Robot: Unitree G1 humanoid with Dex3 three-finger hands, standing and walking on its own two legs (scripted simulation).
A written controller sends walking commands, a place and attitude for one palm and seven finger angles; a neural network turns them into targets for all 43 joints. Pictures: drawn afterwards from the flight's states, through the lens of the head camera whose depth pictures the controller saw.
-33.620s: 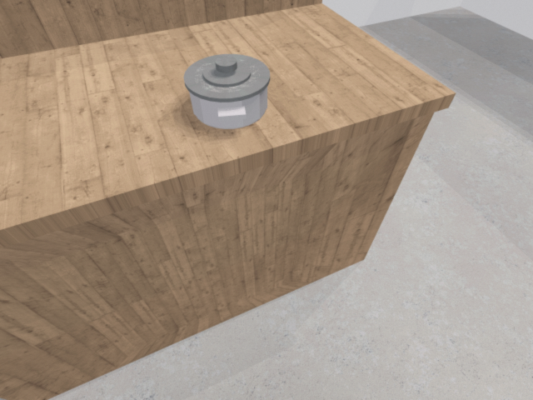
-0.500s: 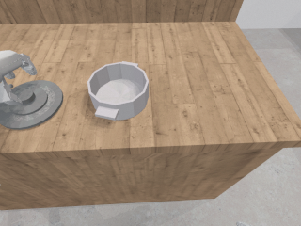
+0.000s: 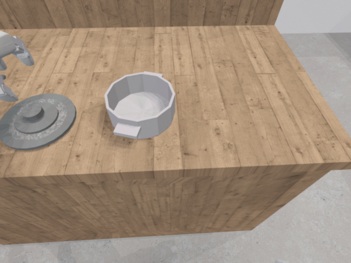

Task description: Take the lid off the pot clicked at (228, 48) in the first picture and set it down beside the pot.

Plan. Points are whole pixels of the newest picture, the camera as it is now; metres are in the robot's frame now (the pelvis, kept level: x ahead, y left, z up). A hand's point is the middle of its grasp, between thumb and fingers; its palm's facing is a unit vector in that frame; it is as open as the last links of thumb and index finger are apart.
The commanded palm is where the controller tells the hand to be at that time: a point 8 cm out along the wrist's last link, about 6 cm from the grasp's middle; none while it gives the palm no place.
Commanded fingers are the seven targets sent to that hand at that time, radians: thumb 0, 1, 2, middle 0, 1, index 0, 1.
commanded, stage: raise the empty hand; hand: left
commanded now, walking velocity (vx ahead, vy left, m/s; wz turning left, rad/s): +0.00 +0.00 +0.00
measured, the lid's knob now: (33, 112) +0.44 +0.33 +0.09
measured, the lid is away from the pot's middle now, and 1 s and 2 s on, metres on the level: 0.25 0.25 0.25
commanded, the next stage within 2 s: draw the hand back to the body in 0.40 s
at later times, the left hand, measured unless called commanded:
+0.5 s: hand out of the picture +0.44 +0.33 +0.24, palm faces -0.22 -0.07 -0.97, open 11.1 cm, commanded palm +0.42 +0.32 +0.31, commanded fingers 0.00 -0.12 0.88 -0.47 -0.64 -0.47 -0.64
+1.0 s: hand out of the picture +0.38 +0.32 +0.23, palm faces -0.20 -0.05 -0.98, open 11.1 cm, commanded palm +0.35 +0.31 +0.30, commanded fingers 0.00 -0.12 0.88 -0.47 -0.64 -0.47 -0.64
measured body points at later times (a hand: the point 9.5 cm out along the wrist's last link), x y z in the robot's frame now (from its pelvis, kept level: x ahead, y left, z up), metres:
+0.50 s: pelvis +0.00 -0.01 +0.00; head +0.05 -0.02 +0.45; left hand +0.45 +0.33 +0.30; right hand +0.09 -0.28 -0.12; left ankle +0.00 +0.07 -0.74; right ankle -0.01 -0.15 -0.74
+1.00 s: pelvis +0.00 -0.02 +0.00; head +0.03 -0.04 +0.45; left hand +0.39 +0.32 +0.29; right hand +0.15 -0.27 -0.11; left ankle +0.00 +0.07 -0.74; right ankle -0.01 -0.15 -0.74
